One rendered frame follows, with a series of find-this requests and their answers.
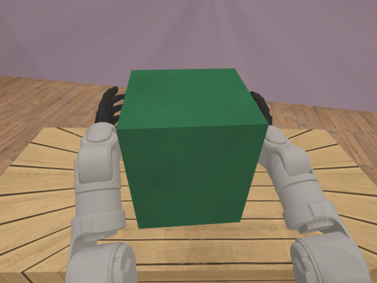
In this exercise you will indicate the pedestal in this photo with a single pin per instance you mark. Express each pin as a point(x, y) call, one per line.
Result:
point(37, 203)

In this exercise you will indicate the robot left upper arm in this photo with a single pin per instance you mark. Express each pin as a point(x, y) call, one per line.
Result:
point(103, 263)

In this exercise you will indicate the right robot hand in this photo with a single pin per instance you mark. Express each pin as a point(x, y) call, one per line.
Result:
point(262, 106)

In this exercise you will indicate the carton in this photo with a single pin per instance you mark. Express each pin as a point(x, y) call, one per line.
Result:
point(190, 141)

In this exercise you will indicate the left robot forearm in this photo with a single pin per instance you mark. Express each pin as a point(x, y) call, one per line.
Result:
point(97, 182)

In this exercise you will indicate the right robot forearm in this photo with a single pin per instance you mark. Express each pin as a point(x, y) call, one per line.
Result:
point(305, 206)

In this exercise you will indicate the robot right upper arm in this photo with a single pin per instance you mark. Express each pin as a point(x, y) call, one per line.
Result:
point(328, 258)

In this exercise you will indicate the left robot hand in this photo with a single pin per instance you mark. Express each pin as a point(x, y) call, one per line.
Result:
point(106, 110)

